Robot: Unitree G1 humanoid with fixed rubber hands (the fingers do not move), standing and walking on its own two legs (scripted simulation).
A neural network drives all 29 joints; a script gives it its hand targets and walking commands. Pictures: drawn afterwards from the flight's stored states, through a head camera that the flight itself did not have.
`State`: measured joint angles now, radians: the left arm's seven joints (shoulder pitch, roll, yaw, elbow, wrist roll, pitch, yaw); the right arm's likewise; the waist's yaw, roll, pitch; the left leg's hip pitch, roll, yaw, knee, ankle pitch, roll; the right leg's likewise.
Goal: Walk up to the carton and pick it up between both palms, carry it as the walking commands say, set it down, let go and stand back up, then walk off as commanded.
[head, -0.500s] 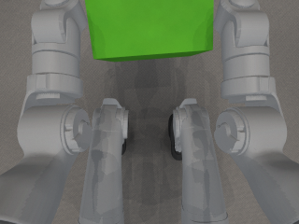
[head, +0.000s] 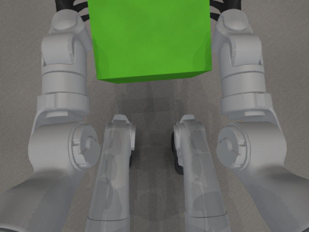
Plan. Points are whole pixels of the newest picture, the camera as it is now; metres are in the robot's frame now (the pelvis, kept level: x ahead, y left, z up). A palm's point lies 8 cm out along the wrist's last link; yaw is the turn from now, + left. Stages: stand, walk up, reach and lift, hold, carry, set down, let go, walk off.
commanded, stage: reach and lift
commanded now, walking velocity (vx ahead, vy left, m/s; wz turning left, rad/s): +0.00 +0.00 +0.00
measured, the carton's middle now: (150, 24) +0.57 +0.01 -0.12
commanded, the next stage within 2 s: none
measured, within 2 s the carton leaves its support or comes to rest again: neither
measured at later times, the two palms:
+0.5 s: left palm (57, 10) +0.51 +0.16 +0.04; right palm (246, 14) +0.50 -0.15 +0.03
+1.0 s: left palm (29, 3) +0.48 +0.16 +0.10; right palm (272, 5) +0.48 -0.14 +0.10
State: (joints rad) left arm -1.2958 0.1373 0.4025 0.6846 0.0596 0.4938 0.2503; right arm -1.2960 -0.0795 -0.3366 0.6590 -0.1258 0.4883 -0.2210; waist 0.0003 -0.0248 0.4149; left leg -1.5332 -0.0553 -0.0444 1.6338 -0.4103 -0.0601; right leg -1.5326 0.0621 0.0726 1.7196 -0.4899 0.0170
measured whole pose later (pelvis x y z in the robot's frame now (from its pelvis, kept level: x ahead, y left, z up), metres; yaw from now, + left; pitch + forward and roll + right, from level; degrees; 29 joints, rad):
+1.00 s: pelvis +0.01 +0.00 +0.12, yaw -1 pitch +5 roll +2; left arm -1.04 0.07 0.38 0.59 0.07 0.49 0.21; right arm -1.00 0.00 -0.26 0.49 -0.08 0.53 -0.28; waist 0.00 -0.02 0.51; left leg -0.94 -0.05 -0.06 1.16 -0.30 -0.06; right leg -0.94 0.06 0.09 1.25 -0.38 0.01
